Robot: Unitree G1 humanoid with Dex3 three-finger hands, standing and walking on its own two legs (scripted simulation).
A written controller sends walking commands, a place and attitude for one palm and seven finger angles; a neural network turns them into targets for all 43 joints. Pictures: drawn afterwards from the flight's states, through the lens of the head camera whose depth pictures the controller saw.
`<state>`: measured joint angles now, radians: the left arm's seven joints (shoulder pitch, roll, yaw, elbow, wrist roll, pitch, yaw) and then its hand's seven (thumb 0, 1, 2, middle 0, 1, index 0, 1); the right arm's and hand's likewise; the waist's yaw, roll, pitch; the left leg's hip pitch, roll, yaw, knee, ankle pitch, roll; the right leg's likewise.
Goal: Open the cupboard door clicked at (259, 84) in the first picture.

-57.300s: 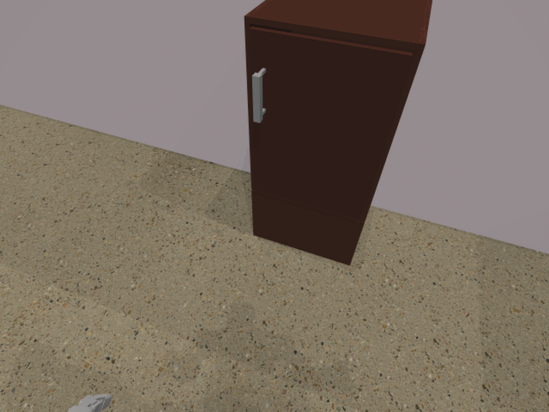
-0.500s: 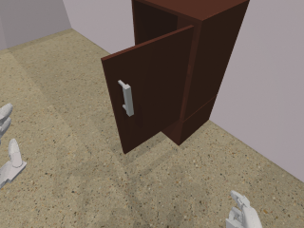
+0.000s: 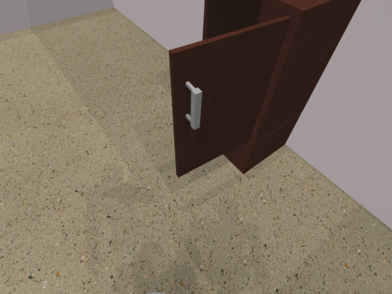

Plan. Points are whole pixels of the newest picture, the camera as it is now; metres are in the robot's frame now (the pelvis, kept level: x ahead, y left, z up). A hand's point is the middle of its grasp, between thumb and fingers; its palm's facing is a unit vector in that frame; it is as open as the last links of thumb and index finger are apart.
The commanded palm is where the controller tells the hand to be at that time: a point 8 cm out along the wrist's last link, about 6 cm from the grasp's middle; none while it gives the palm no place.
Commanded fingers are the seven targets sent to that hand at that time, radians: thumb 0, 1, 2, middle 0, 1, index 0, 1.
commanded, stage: let the arm hang, fingers relaxed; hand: left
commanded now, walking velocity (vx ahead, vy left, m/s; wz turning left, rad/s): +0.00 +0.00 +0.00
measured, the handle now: (192, 106) +0.62 +0.06 -0.02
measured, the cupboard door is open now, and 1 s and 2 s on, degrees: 85 85 85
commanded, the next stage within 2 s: look to check the result in 0.60 s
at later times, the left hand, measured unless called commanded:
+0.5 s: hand out of the picture -0.01 +0.20 -0.17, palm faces +0.02 -0.98 -0.18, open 7.4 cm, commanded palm none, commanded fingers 0.00 0.90 0.90 -0.20 -0.30 -0.20 -0.30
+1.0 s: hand out of the picture -0.03 +0.19 -0.17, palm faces +0.03 -0.98 -0.18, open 7.4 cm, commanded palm none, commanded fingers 0.00 0.90 0.90 -0.20 -0.30 -0.20 -0.30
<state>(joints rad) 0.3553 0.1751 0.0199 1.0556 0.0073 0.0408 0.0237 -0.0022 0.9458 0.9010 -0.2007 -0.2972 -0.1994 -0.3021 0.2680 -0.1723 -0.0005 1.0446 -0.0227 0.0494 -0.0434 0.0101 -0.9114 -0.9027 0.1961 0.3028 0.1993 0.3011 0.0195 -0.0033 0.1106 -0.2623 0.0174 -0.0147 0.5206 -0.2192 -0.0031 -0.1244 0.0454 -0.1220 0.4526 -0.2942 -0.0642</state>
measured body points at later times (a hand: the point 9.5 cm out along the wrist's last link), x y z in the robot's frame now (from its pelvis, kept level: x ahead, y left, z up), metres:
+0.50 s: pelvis -0.02 +0.03 +0.01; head -0.02 +0.03 +0.46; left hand -0.01 +0.25 -0.15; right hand -0.04 -0.18 -0.16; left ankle +0.04 +0.12 -0.74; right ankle -0.03 -0.07 -0.74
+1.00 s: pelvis -0.01 +0.02 +0.01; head +0.00 +0.02 +0.46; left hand -0.03 +0.24 -0.15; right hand -0.02 -0.19 -0.16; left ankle +0.04 +0.12 -0.74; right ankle -0.03 -0.07 -0.74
